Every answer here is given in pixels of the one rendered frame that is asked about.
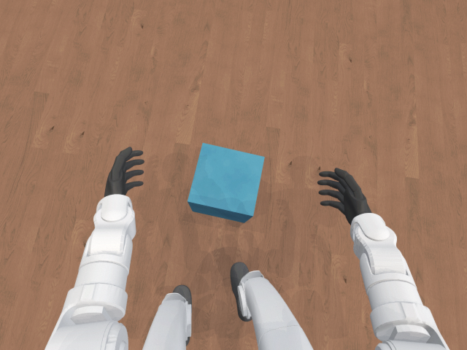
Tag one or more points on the right robot shin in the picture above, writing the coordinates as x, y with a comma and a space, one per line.
250, 275

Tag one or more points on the robot left forearm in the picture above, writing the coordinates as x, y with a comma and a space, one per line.
99, 293

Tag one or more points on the robot left hand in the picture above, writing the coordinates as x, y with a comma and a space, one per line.
116, 181

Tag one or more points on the robot left upper arm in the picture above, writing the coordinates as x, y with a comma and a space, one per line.
107, 335

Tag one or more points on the carton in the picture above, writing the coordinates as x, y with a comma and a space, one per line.
225, 183

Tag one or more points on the robot right forearm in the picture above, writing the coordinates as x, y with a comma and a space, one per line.
397, 310

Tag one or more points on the left robot thigh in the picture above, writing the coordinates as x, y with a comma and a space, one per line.
171, 327

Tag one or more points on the robot right hand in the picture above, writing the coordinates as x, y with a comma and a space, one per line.
352, 201

